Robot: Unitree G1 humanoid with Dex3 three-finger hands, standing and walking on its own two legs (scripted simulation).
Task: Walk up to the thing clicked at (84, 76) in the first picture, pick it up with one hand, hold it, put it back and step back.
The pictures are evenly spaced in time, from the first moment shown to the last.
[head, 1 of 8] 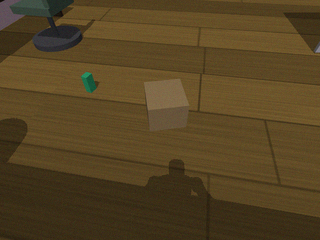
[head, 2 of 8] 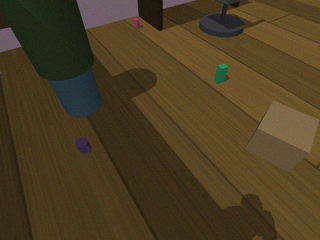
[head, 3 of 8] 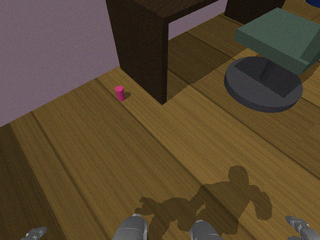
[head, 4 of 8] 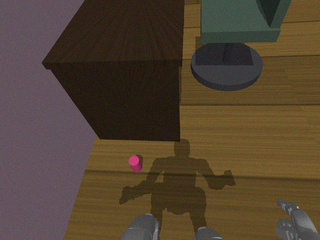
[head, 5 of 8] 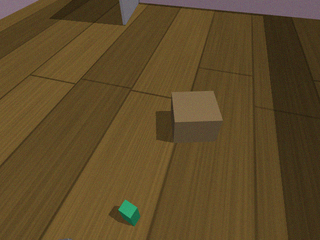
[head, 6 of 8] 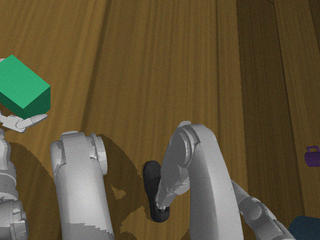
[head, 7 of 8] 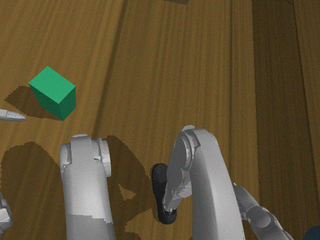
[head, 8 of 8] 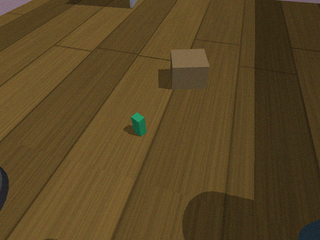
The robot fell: no
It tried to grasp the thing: yes
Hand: left
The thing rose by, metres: 0.70
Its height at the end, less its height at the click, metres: +0.00
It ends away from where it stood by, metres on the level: 0.02
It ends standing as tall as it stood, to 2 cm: yes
